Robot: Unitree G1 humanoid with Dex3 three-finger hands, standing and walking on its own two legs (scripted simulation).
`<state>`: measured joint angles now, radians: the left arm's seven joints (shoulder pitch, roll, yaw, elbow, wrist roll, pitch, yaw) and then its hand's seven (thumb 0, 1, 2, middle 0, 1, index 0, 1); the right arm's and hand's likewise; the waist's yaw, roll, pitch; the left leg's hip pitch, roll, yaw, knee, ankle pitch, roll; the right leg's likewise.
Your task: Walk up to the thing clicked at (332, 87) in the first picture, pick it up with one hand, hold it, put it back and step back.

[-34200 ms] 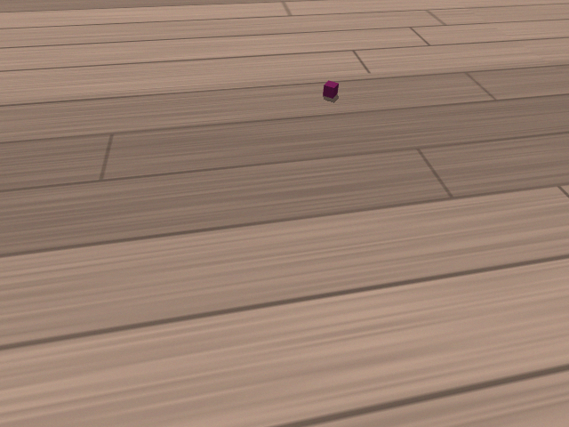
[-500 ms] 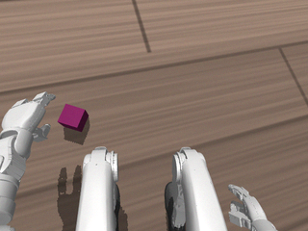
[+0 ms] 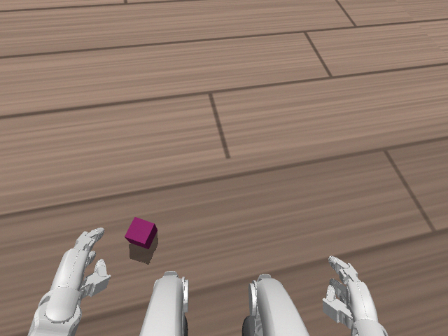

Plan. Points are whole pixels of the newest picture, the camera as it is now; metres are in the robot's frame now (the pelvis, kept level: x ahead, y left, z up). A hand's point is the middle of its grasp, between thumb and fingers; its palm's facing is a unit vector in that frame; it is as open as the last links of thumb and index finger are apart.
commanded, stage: home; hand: left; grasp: from above
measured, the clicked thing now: (141, 233) +0.46 +0.27 -0.56
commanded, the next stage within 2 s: none
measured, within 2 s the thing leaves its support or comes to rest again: neither
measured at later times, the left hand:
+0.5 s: hand (82, 287) +0.21 +0.19 +0.07, palm faces +0.10 -0.97 -0.20, open 7.4 cm
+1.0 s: hand (81, 291) +0.21 +0.19 +0.07, palm faces +0.10 -0.98 -0.20, open 7.4 cm
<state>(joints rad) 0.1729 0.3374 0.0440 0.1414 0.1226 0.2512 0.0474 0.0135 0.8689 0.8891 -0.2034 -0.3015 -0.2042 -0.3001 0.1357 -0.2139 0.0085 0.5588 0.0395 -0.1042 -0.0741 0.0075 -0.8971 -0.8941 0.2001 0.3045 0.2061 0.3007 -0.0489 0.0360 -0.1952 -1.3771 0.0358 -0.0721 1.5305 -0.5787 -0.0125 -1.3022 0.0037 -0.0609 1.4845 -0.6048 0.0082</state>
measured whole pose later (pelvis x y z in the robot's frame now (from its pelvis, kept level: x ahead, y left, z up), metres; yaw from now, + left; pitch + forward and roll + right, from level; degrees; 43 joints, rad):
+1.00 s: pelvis +0.05 +0.00 +0.12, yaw +3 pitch +9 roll -3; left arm 0.49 0.22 0.03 -0.11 -0.05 0.45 0.02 0.01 0.90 0.90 -0.20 -0.30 -0.20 -0.30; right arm 0.30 -0.21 0.03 0.54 0.00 -0.24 -0.18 0.01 -0.89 -0.89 0.20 0.30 0.21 0.30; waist -0.04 0.04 -0.16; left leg -0.70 0.03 -0.06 1.00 -0.47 -0.01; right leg -0.61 0.00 -0.06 0.94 -0.49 0.01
